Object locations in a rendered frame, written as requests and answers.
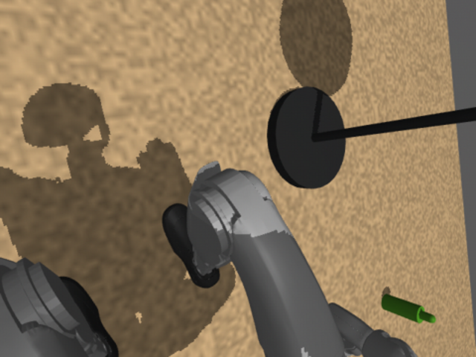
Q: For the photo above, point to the right robot hand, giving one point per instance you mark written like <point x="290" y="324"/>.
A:
<point x="353" y="330"/>

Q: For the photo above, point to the floor lamp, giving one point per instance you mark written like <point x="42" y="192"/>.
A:
<point x="306" y="135"/>

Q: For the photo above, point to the right robot foot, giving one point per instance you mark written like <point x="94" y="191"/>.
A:
<point x="174" y="221"/>

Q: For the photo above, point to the right robot arm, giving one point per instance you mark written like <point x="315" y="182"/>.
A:
<point x="380" y="344"/>

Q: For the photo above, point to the left robot foot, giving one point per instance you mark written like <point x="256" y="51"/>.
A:
<point x="91" y="314"/>

